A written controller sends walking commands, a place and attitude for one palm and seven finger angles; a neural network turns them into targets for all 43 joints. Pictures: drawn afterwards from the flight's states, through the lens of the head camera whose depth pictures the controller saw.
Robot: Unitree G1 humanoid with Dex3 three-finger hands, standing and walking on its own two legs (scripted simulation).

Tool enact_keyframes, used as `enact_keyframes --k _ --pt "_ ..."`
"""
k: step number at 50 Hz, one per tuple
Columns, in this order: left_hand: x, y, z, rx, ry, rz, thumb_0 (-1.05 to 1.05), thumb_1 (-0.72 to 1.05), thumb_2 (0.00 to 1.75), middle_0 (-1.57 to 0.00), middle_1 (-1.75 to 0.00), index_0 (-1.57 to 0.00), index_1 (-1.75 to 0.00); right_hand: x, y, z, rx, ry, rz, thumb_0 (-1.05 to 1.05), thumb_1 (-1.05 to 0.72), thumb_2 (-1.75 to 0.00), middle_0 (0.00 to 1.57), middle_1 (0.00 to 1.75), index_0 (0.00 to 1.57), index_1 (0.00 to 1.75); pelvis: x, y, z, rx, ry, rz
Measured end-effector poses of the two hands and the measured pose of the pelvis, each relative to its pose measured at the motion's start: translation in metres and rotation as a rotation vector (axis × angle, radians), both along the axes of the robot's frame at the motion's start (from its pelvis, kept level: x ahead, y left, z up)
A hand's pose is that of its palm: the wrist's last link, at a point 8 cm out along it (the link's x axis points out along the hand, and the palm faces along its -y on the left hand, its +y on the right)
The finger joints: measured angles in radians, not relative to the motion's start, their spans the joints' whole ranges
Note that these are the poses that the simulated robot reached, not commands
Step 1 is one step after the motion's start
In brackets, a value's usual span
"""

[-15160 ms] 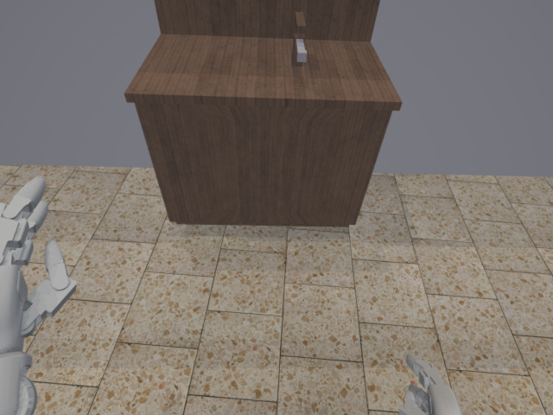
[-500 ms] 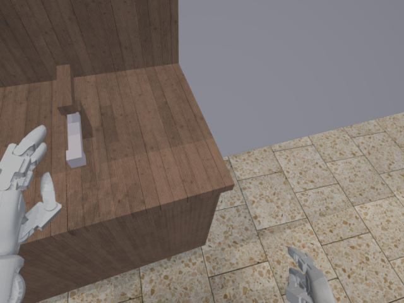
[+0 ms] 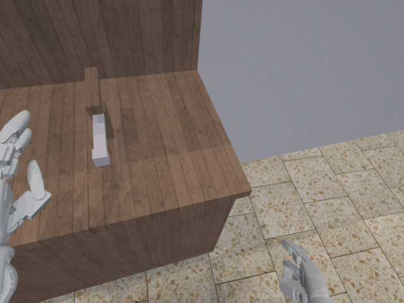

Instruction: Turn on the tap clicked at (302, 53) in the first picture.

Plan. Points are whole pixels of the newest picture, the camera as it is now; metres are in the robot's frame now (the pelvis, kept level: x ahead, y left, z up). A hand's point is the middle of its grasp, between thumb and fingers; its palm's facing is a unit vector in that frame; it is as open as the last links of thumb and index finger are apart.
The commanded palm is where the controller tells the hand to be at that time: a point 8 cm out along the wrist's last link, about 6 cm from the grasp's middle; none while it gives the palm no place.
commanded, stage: look again from close up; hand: left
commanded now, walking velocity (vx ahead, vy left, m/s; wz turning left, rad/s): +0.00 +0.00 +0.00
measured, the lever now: (101, 157) +0.36 +0.25 +0.05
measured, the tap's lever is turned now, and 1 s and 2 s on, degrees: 0 0 0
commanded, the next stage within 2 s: shuffle to correct the standing spot in 0.34 s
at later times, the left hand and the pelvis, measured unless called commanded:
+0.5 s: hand (61, 204) +0.21 +0.22 +0.16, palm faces +0.35 -0.86 -0.38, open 7.5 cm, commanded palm +0.15 +0.26 +0.18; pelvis -0.01 -0.02 +0.00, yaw +0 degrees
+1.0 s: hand (111, 191) +0.24 +0.16 +0.16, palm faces +0.33 -0.86 -0.40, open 7.5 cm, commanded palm +0.18 +0.21 +0.18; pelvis +0.02 -0.07 +0.00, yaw +1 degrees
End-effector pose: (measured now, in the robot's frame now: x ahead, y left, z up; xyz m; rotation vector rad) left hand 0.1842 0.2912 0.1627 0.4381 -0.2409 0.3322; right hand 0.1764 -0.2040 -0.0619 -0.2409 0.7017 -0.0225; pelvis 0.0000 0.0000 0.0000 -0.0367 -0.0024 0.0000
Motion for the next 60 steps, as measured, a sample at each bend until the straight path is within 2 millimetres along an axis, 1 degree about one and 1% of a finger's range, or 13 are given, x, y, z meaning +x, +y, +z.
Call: enact_keyframes --k 4,7,9,13,17,23,28,34,41,46,50,55,60 --pt "-0.004 -0.007 0.011 0.018 -0.040 -0.022 0.02 0.89 0.90 -0.21 -0.30 -0.21 -0.30 -0.003 -0.004 0.001 -0.002 -0.002 -0.004 0.01 -0.90 -0.90 0.21 0.30 0.21 0.30 -0.001 -0.002 0.001 -0.002 -0.001 0.001" --pt "-0.006 -0.009 0.015 0.031 -0.044 -0.027 0.02 0.89 0.90 -0.21 -0.30 -0.21 -0.30 -0.006 -0.010 0.000 -0.002 -0.001 -0.018 0.01 -0.90 -0.90 0.21 0.30 0.21 0.30 -0.002 -0.004 0.001 -0.002 -0.001 0.002" --pt "-0.007 -0.009 0.014 0.035 -0.031 -0.019 0.02 0.89 0.90 -0.21 -0.30 -0.21 -0.30 -0.008 -0.014 0.000 -0.002 0.002 -0.031 0.01 -0.90 -0.90 0.21 0.30 0.21 0.30 -0.002 -0.005 0.001 -0.001 -0.002 0.000" --pt "-0.009 -0.009 0.005 0.014 0.009 0.002 0.01 0.89 0.90 -0.21 -0.30 -0.21 -0.30 -0.015 -0.023 -0.002 -0.005 0.010 -0.054 0.01 -0.90 -0.90 0.21 0.30 0.21 0.30 -0.004 -0.008 0.002 0.002 -0.006 -0.001" --pt "-0.011 -0.014 -0.002 -0.017 0.030 0.009 0.02 0.89 0.90 -0.20 -0.30 -0.20 -0.30 -0.021 -0.031 -0.003 -0.015 0.019 -0.064 0.01 -0.90 -0.90 0.21 0.30 0.21 0.30 -0.006 -0.012 0.003 0.005 -0.009 0.000" --pt "-0.012 -0.027 0.005 -0.007 0.007 -0.014 0.02 0.89 0.90 -0.21 -0.30 -0.20 -0.30 -0.025 -0.038 -0.003 -0.019 0.021 -0.067 0.01 -0.90 -0.90 0.21 0.30 0.21 0.30 -0.007 -0.018 0.003 0.008 -0.012 0.006" --pt "-0.013 -0.030 0.013 0.021 -0.008 -0.017 0.02 0.89 0.90 -0.21 -0.30 -0.21 -0.30 -0.023 -0.042 -0.003 -0.010 0.016 -0.073 0.01 -0.90 -0.90 0.21 0.30 0.21 0.30 -0.006 -0.024 0.004 0.011 -0.013 0.002" --pt "-0.010 -0.036 0.009 -0.005 -0.005 0.007 0.02 0.89 0.90 -0.20 -0.30 -0.20 -0.30 -0.017 -0.049 -0.002 0.005 0.005 -0.075 0.01 -0.90 -0.90 0.21 0.30 0.21 0.30 -0.002 -0.035 0.004 0.014 -0.013 -0.002" --pt "0.004 -0.060 0.003 -0.046 0.008 0.000 0.02 0.89 0.90 -0.20 -0.30 -0.20 -0.30 -0.007 -0.063 -0.004 0.018 0.003 -0.072 0.01 -0.90 -0.90 0.21 0.30 0.21 0.30 0.007 -0.053 0.002 0.012 -0.007 0.002" --pt "0.013 -0.078 0.007 -0.025 0.018 -0.017 0.02 0.89 0.90 -0.20 -0.30 -0.20 -0.30 0.002 -0.080 -0.006 0.017 0.005 -0.082 0.01 -0.90 -0.90 0.21 0.30 0.21 0.30 0.015 -0.066 0.001 0.006 -0.003 0.006" --pt "0.014 -0.086 0.011 0.009 0.041 -0.022 0.02 0.89 0.90 -0.21 -0.30 -0.21 -0.30 0.008 -0.094 -0.009 0.012 0.005 -0.099 0.01 -0.90 -0.90 0.21 0.30 0.21 0.30 0.019 -0.071 0.001 0.008 -0.002 0.011" --pt "0.007 -0.085 0.013 0.040 0.083 -0.005 0.02 0.89 0.90 -0.21 -0.30 -0.21 -0.30 0.010 -0.104 -0.010 0.003 0.010 -0.117 0.01 -0.90 -0.90 0.21 0.30 0.20 0.30 0.017 -0.071 0.002 0.025 -0.001 0.015" --pt "-0.006 -0.074 0.010 0.042 0.100 0.022 0.02 0.89 0.90 -0.21 -0.30 -0.21 -0.30 0.008 -0.102 -0.012 -0.015 0.017 -0.114 0.01 -0.91 -0.90 0.20 0.30 0.20 0.30 0.009 -0.065 0.001 0.026 0.003 0.026"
